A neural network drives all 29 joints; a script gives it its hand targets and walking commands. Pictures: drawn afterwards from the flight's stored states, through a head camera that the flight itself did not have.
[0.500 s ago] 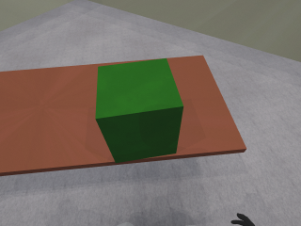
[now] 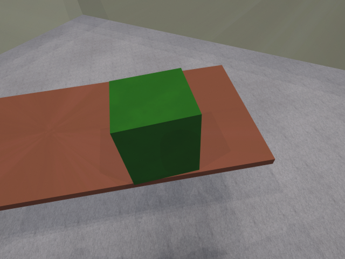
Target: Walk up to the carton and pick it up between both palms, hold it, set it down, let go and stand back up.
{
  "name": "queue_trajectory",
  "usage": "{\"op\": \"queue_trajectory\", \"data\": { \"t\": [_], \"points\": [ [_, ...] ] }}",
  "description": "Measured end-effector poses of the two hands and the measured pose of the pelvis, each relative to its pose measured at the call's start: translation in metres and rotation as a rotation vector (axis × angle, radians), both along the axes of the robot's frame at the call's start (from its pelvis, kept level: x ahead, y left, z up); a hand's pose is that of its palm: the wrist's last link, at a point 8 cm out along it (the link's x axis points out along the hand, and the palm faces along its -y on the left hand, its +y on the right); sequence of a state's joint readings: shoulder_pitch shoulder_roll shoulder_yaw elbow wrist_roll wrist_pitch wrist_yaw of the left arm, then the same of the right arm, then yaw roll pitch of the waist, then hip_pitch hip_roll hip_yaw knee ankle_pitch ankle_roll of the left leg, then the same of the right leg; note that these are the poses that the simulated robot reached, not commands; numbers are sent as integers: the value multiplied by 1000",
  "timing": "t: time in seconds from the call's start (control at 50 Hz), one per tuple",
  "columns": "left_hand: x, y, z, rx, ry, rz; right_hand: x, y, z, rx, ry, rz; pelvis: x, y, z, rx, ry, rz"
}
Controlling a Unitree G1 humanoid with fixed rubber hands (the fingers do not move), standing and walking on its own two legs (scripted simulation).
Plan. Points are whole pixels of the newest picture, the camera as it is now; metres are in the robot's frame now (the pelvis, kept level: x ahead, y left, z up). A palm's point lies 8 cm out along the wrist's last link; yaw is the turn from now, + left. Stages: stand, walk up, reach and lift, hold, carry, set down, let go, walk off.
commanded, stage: walk up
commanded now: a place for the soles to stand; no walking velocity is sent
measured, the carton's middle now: (156, 128) +0.46 +0.06 +0.01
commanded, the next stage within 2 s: none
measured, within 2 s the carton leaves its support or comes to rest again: neither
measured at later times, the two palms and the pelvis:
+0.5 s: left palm out of the picture +0.00 +0.24 -0.12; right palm out of the picture +0.04 -0.27 -0.14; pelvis +0.00 -0.01 +0.00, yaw -4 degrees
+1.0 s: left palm out of the picture +0.05 +0.26 -0.12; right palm out of the picture +0.04 -0.23 -0.13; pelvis +0.02 +0.01 +0.01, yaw +0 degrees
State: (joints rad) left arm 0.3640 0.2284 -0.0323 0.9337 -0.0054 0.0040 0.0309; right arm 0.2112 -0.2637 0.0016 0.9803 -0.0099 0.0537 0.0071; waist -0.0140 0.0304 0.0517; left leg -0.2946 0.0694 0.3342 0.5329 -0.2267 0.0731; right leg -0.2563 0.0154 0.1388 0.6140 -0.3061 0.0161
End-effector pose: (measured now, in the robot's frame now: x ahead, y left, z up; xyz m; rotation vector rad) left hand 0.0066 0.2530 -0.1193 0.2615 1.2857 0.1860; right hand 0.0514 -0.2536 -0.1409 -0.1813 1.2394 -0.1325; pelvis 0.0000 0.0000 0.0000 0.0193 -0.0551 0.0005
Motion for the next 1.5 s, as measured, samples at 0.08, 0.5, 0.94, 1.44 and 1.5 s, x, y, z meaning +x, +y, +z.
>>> {"op": "queue_trajectory", "data": {
  "t": [0.08,0.5,0.94,1.44,1.5],
  "points": [
    [7,1,-4,-10,-19,-5,-17,2,-1,-14,34,-16,-1,1,-2,1,1,-2],
    [-10,-14,1,2,24,-24,-16,-21,3,-35,28,-29,-3,-5,1,2,20,-72],
    [57,10,6,-18,-66,-76,-18,25,12,3,33,-66,15,15,10,-6,41,-15],
    [71,-33,-13,-40,-98,82,56,-6,3,-17,17,117,45,-27,-2,-19,14,132],
    [72,-30,-15,-35,-102,105,64,-6,1,-26,21,133,47,-28,-4,-20,10,149]
  ]
}}
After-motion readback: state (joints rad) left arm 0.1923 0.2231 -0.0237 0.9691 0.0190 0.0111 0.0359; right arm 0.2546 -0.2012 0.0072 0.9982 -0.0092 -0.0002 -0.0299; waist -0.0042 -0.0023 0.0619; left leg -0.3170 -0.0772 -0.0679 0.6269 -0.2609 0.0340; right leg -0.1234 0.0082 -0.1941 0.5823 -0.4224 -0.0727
